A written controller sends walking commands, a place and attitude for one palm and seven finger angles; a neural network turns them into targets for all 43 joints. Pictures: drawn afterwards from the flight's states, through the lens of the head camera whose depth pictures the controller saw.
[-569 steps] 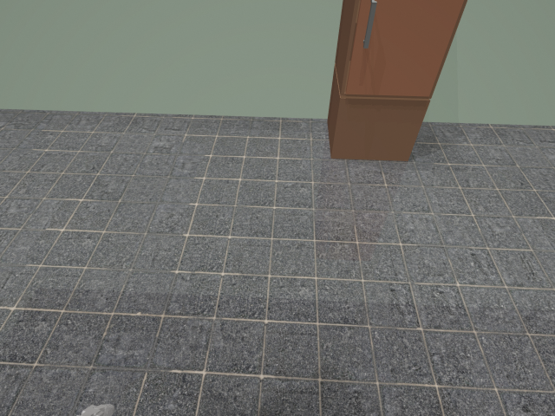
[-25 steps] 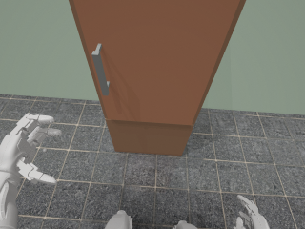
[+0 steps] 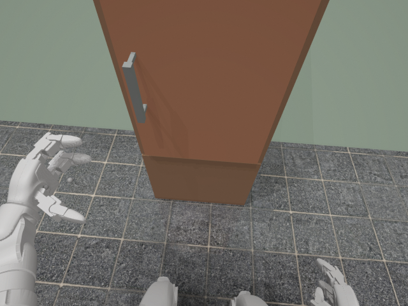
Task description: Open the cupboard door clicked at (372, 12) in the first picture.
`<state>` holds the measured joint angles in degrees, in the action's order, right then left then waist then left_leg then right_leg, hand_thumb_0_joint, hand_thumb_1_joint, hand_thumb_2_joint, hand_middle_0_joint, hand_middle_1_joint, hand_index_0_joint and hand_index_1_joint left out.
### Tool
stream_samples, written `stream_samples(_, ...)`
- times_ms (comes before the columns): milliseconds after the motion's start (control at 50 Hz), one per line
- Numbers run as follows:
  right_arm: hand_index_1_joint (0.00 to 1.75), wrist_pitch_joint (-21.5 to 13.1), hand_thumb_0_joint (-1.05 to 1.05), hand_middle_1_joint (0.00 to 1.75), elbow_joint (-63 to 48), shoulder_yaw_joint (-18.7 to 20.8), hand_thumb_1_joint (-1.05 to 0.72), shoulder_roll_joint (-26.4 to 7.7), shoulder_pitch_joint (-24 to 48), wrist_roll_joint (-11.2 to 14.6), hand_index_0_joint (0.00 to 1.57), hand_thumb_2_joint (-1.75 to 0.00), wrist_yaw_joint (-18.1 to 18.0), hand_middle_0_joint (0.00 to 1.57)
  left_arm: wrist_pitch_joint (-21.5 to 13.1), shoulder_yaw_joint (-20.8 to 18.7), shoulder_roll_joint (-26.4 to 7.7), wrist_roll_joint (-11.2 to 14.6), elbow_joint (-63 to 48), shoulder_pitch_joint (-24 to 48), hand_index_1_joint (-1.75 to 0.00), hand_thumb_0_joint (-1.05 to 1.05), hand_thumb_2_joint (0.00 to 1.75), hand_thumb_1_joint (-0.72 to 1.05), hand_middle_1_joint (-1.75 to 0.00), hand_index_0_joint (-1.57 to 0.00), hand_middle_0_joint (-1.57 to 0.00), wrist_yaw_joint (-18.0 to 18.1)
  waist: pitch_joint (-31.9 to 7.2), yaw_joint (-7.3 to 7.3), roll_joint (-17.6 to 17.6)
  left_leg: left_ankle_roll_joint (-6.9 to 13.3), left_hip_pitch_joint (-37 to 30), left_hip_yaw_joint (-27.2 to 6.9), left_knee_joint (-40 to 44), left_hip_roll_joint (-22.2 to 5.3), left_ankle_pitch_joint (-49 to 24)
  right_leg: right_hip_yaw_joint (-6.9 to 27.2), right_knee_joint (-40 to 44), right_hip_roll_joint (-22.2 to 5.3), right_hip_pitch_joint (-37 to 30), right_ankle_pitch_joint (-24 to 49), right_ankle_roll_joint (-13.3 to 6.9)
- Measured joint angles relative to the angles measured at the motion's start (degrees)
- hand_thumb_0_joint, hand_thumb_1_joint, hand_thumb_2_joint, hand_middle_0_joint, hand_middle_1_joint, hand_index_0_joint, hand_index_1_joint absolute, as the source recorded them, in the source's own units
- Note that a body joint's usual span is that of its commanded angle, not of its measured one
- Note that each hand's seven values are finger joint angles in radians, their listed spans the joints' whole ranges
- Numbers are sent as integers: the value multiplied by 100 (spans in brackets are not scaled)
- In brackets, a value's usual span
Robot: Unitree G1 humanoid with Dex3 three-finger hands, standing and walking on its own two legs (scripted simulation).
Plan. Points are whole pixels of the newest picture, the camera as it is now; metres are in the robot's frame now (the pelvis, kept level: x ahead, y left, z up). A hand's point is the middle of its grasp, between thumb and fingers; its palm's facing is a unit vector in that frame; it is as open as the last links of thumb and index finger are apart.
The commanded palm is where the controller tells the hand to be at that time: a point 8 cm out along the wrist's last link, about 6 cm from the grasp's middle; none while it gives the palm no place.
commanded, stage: move the hooked fingers beside the handle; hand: left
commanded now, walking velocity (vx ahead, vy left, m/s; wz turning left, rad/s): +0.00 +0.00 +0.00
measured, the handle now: (137, 90) +0.58 +0.19 +0.05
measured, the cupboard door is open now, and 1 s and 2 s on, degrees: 0 0 0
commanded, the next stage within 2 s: none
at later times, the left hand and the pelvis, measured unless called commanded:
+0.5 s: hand (89, 145) +0.40 +0.25 +0.06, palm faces -0.05 -1.00 -0.01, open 14.0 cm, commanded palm +0.38 +0.31 +0.06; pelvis +0.01 +0.01 +0.00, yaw -1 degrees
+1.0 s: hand (100, 123) +0.47 +0.25 +0.06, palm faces -0.05 -1.00 -0.01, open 14.0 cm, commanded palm +0.46 +0.30 +0.05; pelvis +0.00 +0.01 -0.02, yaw -2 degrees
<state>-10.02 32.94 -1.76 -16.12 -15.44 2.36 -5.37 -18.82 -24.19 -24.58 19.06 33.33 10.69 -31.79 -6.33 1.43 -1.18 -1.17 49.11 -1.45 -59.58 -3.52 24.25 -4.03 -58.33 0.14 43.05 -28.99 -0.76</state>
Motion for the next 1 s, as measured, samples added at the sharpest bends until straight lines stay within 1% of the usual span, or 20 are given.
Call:
stream_samples(80, 30, 76, 1, 30, -6, 10, -90, 23, -52, -2, 20, -90, 29, 20, 52, 7, -58, -74, 169, 252, -120, -1, 30, -50, -120, -30, -30, 43, -12, 75, 11, 13, 25, 41, 20, -12, 1, 42, 20, 8, 44, 18, 13)
stream_samples(180, 30, 207, 1, 30, -20, 19, -91, 30, -164, -13, 20, -90, 81, 20, 84, -77, -137, -162, 454, 527, -120, -1, 30, -50, -120, -30, -30, 156, -28, 158, 23, 33, 64, 97, 43, -21, 6, 99, 42, 13, 107, 34, 35)
stream_samples(360, 30, 423, 1, 30, 94, 58, -91, 15, -327, -32, 20, -90, 123, 20, -47, -99, -219, -310, 962, 1030, -120, -1, 30, -50, -120, -30, -30, 248, -33, 223, 38, 70, 219, 123, -16, -16, 44, 127, 19, 7, 251, 25, 71)
stream_samples(560, 30, 631, 1, 30, 174, 63, -91, 43, -328, -71, 20, -90, 175, 20, -139, -62, -269, -530, 1481, 1701, -120, -1, 30, -50, -120, -30, -30, 388, -57, 320, 49, 97, 399, 147, -105, -25, 80, 158, -39, 13, 429, 18, 99)
stream_samples(700, 30, 797, 1, 30, 132, 33, -91, 66, -344, -96, 20, -90, 221, 20, -194, -198, -468, -701, 2038, 2168, -120, -1, 30, -50, -120, -30, -30, 475, -81, 407, 61, 97, 548, 160, -198, -57, 109, 180, -126, 42, 589, 3, 99)
stream_samples(780, 30, 896, 1, 30, 165, 35, -91, 63, -374, -98, 20, -90, 239, 20, -291, -235, -553, -721, 2236, 2377, -120, -1, 30, -50, -120, -30, -30, 452, -85, 425, 63, 95, 632, 152, -258, -73, 127, 176, -178, 58, 670, -8, 95)
stream_samples(880, 30, 1011, 0, 30, 212, 25, -91, 43, -409, -98, 20, -90, 234, 20, -304, -255, -690, -793, 2592, 2692, -120, -1, 30, -50, -120, -30, -30, 415, -92, 465, 61, 91, 761, 125, -337, -85, 136, 156, -245, 73, 787, -16, 89)
stream_samples(1000, 30, 1074, 0, 30, 268, -8, -91, 8, -420, -111, 20, -90, 204, 20, -321, -208, -899, -936, 3035, 3230, -120, -1, 30, -50, -120, -30, -30, 488, -50, 557, 58, 85, 1007, 71, -478, -98, 143, 112, -365, 89, 1007, -26, 80)
